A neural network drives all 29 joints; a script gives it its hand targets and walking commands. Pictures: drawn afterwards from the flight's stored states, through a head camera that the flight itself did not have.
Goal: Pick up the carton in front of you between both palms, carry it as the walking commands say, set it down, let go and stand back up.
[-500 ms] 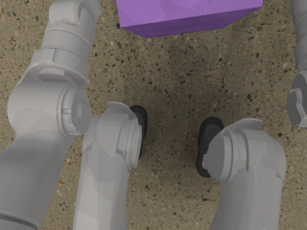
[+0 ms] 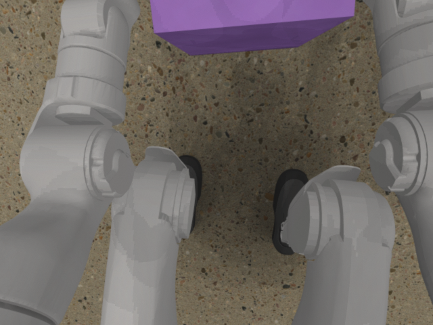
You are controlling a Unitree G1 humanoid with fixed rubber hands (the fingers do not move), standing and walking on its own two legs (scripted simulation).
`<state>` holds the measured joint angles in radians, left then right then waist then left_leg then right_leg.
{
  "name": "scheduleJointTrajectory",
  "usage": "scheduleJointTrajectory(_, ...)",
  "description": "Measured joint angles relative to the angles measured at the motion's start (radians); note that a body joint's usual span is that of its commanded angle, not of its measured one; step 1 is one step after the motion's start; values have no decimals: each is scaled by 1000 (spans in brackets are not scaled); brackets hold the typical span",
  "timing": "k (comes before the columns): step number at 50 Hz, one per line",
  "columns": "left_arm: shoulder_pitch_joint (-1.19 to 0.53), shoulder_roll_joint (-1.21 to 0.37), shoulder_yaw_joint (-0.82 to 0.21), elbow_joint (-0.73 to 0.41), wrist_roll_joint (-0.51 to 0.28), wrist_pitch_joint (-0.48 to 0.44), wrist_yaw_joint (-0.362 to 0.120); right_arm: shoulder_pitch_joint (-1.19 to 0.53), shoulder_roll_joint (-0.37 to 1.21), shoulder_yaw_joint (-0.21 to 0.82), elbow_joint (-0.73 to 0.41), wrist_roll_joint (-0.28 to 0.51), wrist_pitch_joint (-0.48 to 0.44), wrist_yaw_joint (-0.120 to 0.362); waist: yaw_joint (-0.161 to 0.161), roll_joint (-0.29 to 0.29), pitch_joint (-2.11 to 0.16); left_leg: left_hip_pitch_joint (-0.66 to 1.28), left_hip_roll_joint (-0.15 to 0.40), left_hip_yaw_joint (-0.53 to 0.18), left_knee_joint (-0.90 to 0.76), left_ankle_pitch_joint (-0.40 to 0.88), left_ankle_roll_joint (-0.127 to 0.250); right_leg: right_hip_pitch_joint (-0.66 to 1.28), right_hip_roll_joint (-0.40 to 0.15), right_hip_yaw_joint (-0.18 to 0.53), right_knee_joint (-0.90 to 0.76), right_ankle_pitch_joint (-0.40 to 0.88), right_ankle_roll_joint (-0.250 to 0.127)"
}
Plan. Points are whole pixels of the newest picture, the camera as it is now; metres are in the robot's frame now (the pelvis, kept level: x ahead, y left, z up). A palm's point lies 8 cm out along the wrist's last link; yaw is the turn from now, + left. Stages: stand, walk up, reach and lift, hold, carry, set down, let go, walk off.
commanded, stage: reach and lift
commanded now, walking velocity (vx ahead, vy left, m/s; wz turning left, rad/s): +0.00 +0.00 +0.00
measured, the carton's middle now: out of the picture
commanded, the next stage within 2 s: none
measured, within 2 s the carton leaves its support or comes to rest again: neither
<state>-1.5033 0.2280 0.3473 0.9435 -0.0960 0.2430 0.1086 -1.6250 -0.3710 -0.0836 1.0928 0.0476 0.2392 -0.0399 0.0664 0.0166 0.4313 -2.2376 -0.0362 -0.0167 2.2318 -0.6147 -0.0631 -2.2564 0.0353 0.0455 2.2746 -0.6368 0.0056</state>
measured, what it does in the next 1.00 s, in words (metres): rises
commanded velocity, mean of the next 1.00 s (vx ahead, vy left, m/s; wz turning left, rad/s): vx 0.00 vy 0.00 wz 0.00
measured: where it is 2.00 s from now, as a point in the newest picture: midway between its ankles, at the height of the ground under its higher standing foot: (233, 216)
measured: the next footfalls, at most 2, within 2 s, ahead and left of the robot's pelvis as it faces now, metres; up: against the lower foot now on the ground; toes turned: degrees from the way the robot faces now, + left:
none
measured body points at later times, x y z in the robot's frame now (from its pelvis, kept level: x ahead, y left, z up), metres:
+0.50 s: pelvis -0.02 +0.01 +0.10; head +0.27 -0.01 +0.44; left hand +0.51 +0.16 +0.03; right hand +0.53 -0.14 +0.03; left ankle +0.11 +0.14 -0.33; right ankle +0.09 -0.12 -0.33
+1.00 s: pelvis +0.02 +0.01 +0.22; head +0.22 -0.01 +0.62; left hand +0.48 +0.15 +0.18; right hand +0.48 -0.15 +0.18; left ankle +0.11 +0.14 -0.33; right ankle +0.09 -0.12 -0.33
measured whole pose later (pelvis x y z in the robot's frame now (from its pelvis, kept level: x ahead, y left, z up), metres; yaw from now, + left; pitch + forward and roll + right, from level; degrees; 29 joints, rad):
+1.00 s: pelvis +0.02 +0.01 +0.22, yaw -3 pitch +38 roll +1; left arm -0.84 -0.08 0.51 0.58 0.22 0.42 0.05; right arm -0.89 0.04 -0.42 0.65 -0.26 0.43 0.00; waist 0.04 0.00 -0.23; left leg -1.67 -0.04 -0.05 1.48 -0.48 -0.04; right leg -1.68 0.06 0.07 1.49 -0.48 0.03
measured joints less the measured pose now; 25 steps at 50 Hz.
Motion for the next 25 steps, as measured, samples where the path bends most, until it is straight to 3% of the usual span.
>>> scheduleJointTrajectory(2, 31, -16, -13, -41, -11, 20, 28, 46, 9, 11, -48, 14, 17, -29, 3, 0, -37, -11, -5, -4, -4, 0, -4, -10, 3, 1, -6, 0, 3)
scheduleJointTrajectory(4, 75, -45, -16, -97, -13, 38, 97, 94, 32, 13, -103, 21, 41, -59, 4, 0, -82, -17, -16, -13, -16, 4, -9, -16, 10, 3, -22, 4, 7)
scheduleJointTrajectory(5, 102, -57, -2, -128, -10, 48, 97, 117, 42, 4, -129, 15, 52, -58, 4, 1, -105, -16, -22, -18, -24, 7, -13, -14, 14, 4, -33, 8, 10)
scheduleJointTrajectory(10, 240, -119, 61, -224, 52, 80, 71, 222, 119, -85, -202, -52, 99, -47, -11, 2, -283, -10, -37, -32, -103, 18, -21, -8, 27, 12, -121, 38, 30)
scheduleJointTrajectory(19, 287, -220, 252, -195, 311, 136, -17, 283, 224, -329, -157, -288, 143, 28, -13, -25, -480, 72, -11, -20, -302, 99, 4, 70, 43, 28, -330, 129, 37)
scheduleJointTrajectory(25, 306, -235, 275, -247, 358, 167, -45, 298, 263, -384, -196, -349, 159, 45, -15, -30, -503, 121, -16, -27, -405, 143, 3, 122, 37, 25, -430, 168, 32)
